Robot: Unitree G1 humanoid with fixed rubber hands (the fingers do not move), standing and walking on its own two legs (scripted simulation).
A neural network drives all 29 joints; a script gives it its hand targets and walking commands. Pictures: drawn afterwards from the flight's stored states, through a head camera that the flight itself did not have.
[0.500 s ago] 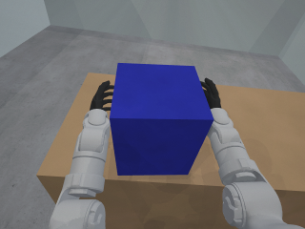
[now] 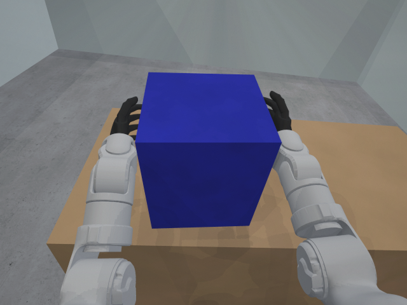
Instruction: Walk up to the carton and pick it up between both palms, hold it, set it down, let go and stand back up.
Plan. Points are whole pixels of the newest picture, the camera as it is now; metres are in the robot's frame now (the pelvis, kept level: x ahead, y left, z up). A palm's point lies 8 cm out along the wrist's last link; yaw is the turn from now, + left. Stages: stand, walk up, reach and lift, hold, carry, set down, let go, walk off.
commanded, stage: reach and lift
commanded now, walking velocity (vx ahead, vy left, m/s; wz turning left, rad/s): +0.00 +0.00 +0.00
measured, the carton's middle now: (201, 153) +0.39 +0.00 +0.14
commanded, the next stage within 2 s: hold in 1.20 s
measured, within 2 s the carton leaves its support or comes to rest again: neither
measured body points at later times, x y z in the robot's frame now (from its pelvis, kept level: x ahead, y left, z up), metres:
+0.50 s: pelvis -0.01 +0.00 +0.00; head -0.08 +0.04 +0.44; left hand +0.39 +0.15 +0.23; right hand +0.39 -0.16 +0.26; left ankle +0.04 +0.13 -0.75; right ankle -0.01 -0.12 -0.75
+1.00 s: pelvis +0.01 +0.00 +0.00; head -0.06 +0.02 +0.44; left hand +0.40 +0.15 +0.24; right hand +0.40 -0.16 +0.28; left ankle +0.04 +0.13 -0.75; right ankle -0.01 -0.12 -0.75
